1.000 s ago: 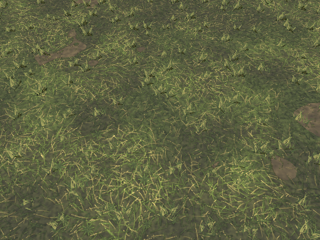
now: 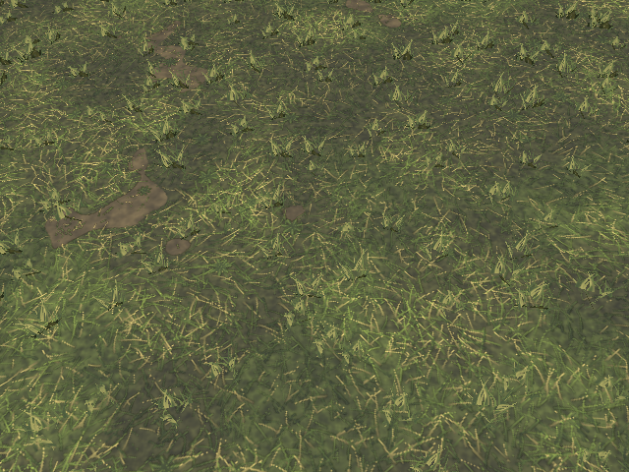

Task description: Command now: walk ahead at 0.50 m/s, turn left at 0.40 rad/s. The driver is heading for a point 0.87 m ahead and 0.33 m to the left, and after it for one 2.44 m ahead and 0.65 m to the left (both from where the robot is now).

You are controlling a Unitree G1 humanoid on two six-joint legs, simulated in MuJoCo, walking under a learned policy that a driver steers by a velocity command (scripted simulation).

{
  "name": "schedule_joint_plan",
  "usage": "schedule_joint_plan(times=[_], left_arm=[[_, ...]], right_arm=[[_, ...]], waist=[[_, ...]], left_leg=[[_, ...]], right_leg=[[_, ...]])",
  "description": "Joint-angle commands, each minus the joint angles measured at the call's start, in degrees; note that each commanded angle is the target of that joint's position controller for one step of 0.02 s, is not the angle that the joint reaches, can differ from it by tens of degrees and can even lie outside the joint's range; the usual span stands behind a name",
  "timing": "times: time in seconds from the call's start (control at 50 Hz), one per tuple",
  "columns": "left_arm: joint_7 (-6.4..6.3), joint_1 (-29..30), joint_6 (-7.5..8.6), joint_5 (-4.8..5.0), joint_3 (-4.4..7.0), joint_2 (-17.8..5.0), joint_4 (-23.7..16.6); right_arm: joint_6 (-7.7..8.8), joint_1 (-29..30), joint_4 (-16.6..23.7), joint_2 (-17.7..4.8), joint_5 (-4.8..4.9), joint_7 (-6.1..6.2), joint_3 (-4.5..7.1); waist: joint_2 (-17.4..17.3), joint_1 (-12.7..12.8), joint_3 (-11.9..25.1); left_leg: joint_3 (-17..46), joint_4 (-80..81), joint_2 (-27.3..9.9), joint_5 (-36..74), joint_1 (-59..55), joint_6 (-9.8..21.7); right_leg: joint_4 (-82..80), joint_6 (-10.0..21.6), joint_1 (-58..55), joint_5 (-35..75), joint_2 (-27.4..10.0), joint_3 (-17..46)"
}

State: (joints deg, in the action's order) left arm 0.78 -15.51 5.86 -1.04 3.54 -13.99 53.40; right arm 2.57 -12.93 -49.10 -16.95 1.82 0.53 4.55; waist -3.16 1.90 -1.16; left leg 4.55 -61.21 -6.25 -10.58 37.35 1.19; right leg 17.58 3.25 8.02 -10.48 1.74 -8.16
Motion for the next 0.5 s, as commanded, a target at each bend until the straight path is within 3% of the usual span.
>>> schedule_joint_plan(times=[0.02,0.1,0.18,0.24,0.26,0.28,0.3,0.32,0.34,0.36,0.38,0.4,0.42,0.46,0.5], left_arm=[[-0.93,3.4,1.13,-0.17,1.58,-7.9,-3.0],[-1.75,1.3,0.53,0.41,1.79,-9.4,-2.4],[-2.02,-2.7,-1.42,1.33,2.34,-10.6,-1.0],[-2.58,-1.1,-2.90,1.84,3.01,-12.8,-1.8],[-2.84,-0.4,-3.41,1.90,3.22,-13.6,-2.2],[-2.99,0.7,-3.78,2.03,3.26,-14.0,-2.5],[-3.10,1.3,-3.50,1.78,2.91,-13.4,-3.3],[-2.04,-4.0,-2.01,-0.32,0.32,-4.5,-6.2],[-1.02,-0.5,0.84,1.45,0.03,-6.3,-7.6],[-0.26,5.9,2.52,3.64,0.95,-9.5,-9.4],[-0.27,7.3,3.27,3.67,0.64,-9.0,-10.0],[-0.69,7.4,3.29,2.25,0.90,-8.9,-9.4],[-0.82,6.1,2.58,1.44,1.49,-9.8,-9.0],[-0.79,4.7,0.95,0.78,1.69,-9.2,-9.3],[-1.02,7.0,0.03,0.15,1.19,-7.4,-10.4]], right_arm=[[0.10,-0.6,3.2,-2.0,-0.36,-0.24,0.63],[0.43,7.3,6.1,-0.2,-0.74,-1.75,-0.36],[0.36,12.9,9.9,0.0,-0.63,-3.36,-0.80],[0.08,10.5,11.4,-2.2,-0.51,-4.28,0.29],[-0.10,6.4,10.9,-3.8,-0.38,-4.30,1.16],[-0.18,-1.2,9.4,-6.4,-0.21,-3.97,2.61],[-0.53,-10.6,7.1,-10.3,-0.25,-2.86,4.60],[-0.56,-11.4,6.6,-16.5,0.03,-2.02,5.76],[0.24,-12.2,8.5,-14.0,-0.54,-2.19,4.54],[0.88,-10.8,8.3,-10.3,-1.19,-2.25,3.44],[1.38,-7.4,8.7,-8.4,-0.97,-2.23,2.93],[1.57,-3.3,9.4,-6.7,-0.88,-2.27,2.40],[1.72,-0.8,10.3,-5.2,-1.40,-2.02,1.80],[1.76,0.3,11.1,-5.7,-1.32,-1.56,1.77],[1.80,-0.9,11.0,-7.5,-1.10,-0.74,2.22]], waist=[[6.6,-1.8,-0.7],[5.3,1.1,-3.2],[4.6,2.7,-5.0],[7.4,-0.5,-1.5],[8.5,-3.2,1.2],[8.3,-7.6,5.2],[4.9,-12.4,10.0],[-10.5,-6.4,14.3],[-7.1,-7.8,22.7],[-3.4,-9.6,16.3],[0.8,-7.3,10.7],[4.0,-4.6,6.6],[3.0,-2.5,5.5],[2.5,-0.6,4.2],[2.3,-0.8,2.8]], left_leg=[[2.1,6.3,-1.5,9.1,2.9,-0.6],[-3.3,19.1,-0.5,16.3,1.3,0.0],[-6.2,24.5,0.7,11.6,5.3,1.8],[-10.7,25.0,5.1,3.3,-2.1,4.7],[-12.0,24.6,7.3,0.4,-7.8,6.1],[-12.2,27.1,9.5,1.3,-18.3,7.9],[-6.4,30.7,8.0,3.4,-35.1,10.5],[22.8,32.6,-6.8,-1.8,-56.3,20.1],[44.2,42.8,-13.4,-7.6,-62.6,25.3],[36.5,44.4,-11.7,-4.0,-59.2,21.5],[28.5,44.1,-9.3,0.8,-51.0,19.3],[22.6,44.6,-6.9,6.9,-42.1,17.7],[19.0,45.6,-5.4,11.7,-36.2,16.9],[16.4,47.6,-3.9,15.3,-29.9,16.9],[13.0,48.6,-2.6,17.8,-25.4,16.7]], right_leg=[[-10.9,6.6,-0.5,14.0,-15.2,5.8],[-11.8,5.4,-3.1,15.1,-14.9,0.2],[-7.7,5.0,-13.3,22.5,-18.1,-2.0],[1.6,3.4,-16.8,47.2,-18.7,-4.3],[8.3,2.9,-16.6,55.2,-18.4,-4.8],[18.6,1.7,-13.4,56.2,-17.1,-5.5],[34.1,-0.6,-2.4,44.1,-14.6,-5.7],[55.7,-4.3,24.7,-8.3,-3.8,-3.3],[65.1,-4.2,34.1,-23.6,1.4,11.0],[64.6,-2.5,39.4,-19.0,-2.2,14.2],[59.5,-1.5,38.4,-14.1,-4.9,13.9],[54.0,-1.9,34.9,-11.7,-6.8,13.4],[50.6,-2.4,30.5,-9.9,-8.2,13.7],[45.6,-4.1,26.9,-8.5,-8.6,13.0],[39.1,-6.1,26.5,-4.6,-8.0,11.5]])
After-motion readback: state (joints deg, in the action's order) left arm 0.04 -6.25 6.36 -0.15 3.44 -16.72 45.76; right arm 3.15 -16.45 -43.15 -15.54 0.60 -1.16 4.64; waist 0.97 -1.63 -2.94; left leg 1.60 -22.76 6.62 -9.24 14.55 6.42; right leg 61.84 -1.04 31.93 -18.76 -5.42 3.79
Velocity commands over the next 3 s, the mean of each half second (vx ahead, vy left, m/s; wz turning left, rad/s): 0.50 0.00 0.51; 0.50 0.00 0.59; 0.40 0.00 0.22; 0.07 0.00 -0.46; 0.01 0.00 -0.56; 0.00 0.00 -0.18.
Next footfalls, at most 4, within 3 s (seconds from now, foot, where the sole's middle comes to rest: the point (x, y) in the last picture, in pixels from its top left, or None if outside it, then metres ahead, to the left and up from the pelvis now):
0.30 left None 0.33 0.15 -0.78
0.78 right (335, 397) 0.66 0.04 -0.78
1.28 left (169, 369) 0.73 0.43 -0.78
1.78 right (236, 296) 0.94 0.30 -0.78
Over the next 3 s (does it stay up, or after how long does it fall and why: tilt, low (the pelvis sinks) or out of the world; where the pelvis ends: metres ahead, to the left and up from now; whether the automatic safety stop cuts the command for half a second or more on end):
stays up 0.82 0.35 -0.01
